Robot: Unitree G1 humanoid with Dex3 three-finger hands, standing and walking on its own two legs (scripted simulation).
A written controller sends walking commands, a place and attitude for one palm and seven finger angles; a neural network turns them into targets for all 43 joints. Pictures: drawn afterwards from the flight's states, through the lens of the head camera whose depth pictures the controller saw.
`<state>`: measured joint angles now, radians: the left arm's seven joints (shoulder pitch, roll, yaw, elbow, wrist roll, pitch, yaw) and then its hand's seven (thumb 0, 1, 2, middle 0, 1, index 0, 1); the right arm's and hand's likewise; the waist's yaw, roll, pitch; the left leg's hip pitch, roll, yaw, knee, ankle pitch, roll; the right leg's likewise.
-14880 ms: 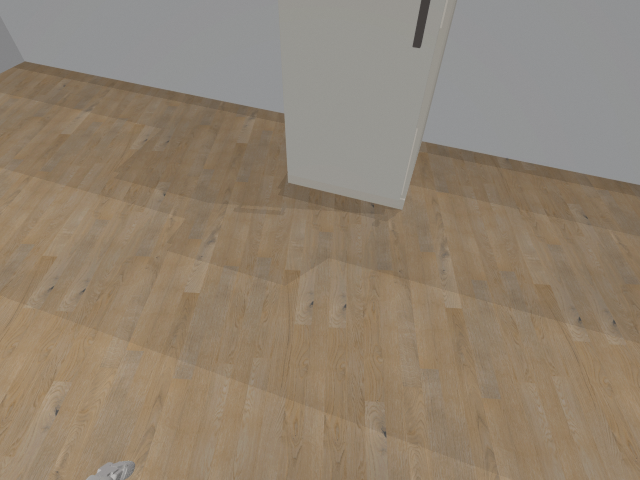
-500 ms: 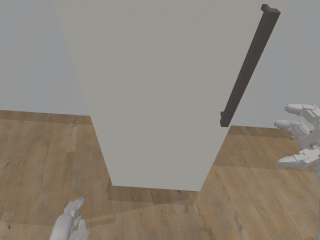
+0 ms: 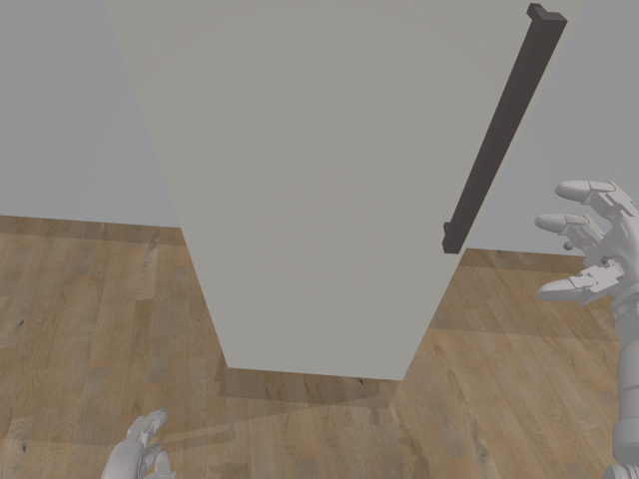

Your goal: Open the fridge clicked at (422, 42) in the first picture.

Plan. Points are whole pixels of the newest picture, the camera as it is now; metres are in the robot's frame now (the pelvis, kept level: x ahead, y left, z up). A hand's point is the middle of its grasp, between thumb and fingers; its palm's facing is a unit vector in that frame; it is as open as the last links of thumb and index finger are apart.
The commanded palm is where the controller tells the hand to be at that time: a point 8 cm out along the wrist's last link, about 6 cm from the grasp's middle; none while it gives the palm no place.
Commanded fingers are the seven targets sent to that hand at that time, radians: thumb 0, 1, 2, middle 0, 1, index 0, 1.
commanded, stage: move the hooked fingers beside the handle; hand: right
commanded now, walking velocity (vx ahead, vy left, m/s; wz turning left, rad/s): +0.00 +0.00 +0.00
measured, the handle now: (484, 152) +0.51 -0.18 +0.17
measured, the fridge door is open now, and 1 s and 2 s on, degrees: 0 0 0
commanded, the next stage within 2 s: feel for the door with the fingertips in 1.38 s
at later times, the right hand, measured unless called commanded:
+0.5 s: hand (538, 212) +0.42 -0.24 +0.14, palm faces +0.02 +1.00 +0.00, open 13.9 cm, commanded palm +0.41 -0.30 +0.14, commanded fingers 0.00 0.50 -0.30 0.30 1.20 0.30 1.20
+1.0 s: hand (531, 207) +0.45 -0.25 +0.13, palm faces +0.01 +1.00 +0.00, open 13.9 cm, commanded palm +0.42 -0.29 +0.14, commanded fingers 0.00 0.50 -0.30 0.30 1.20 0.30 1.20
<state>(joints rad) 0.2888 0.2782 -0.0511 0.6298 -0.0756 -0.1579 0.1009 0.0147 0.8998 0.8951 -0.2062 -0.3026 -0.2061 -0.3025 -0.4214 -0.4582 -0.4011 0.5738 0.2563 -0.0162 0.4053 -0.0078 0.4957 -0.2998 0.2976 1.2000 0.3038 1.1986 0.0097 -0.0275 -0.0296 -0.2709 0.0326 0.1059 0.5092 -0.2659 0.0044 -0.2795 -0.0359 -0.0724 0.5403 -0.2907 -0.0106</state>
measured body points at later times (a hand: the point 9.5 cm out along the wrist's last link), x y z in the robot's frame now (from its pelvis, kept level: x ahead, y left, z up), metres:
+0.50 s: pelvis -0.01 +0.00 -0.01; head +0.03 +0.00 +0.44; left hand +0.06 +0.28 -0.11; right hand +0.42 -0.30 +0.15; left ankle +0.00 +0.12 -0.74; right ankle -0.01 -0.11 -0.74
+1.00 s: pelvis +0.01 -0.01 -0.01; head +0.06 -0.01 +0.44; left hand +0.05 +0.27 -0.12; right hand +0.44 -0.30 +0.13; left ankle +0.00 +0.12 -0.74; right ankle -0.01 -0.11 -0.74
